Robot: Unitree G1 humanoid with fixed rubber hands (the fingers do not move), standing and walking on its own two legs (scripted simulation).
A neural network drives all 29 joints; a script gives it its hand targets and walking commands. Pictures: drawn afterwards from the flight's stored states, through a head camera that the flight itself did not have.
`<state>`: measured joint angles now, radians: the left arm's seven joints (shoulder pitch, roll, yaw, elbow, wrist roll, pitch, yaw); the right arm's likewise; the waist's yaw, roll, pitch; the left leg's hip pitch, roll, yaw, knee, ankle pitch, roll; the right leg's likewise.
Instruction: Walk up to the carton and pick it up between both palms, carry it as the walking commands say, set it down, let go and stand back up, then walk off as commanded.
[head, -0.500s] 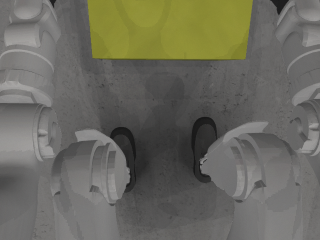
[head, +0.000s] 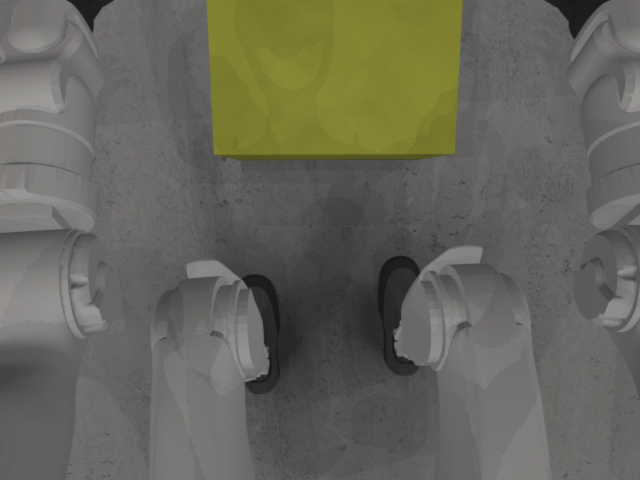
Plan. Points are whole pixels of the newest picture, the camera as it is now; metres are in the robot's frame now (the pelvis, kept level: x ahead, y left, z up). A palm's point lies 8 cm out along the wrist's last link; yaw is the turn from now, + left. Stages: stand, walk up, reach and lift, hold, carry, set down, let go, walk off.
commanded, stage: set down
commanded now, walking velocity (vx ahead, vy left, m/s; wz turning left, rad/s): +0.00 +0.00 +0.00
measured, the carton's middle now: (331, 61) +0.56 -0.02 -0.32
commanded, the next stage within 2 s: let go in 1.12 s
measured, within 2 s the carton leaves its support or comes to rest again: neither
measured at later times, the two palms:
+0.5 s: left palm out of the picture +0.57 +0.22 +0.02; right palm out of the picture +0.55 -0.26 +0.03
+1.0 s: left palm out of the picture +0.57 +0.23 +0.16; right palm out of the picture +0.54 -0.26 +0.17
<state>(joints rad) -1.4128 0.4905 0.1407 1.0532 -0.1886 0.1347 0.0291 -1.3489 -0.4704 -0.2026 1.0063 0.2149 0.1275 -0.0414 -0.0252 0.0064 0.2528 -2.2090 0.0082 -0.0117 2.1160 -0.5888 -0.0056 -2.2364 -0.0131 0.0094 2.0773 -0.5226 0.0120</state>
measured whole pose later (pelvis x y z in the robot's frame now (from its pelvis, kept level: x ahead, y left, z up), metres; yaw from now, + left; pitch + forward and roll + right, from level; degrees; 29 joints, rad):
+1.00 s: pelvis +0.04 +0.00 +0.24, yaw +0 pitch +45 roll +0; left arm -1.14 0.43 0.28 0.88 -0.06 0.22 -0.10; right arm -1.07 -0.39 -0.34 0.82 0.08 0.21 0.08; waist -0.03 0.00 -0.05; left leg -1.59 -0.01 -0.02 1.15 -0.35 -0.01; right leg -1.61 0.01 0.02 1.12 -0.30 0.02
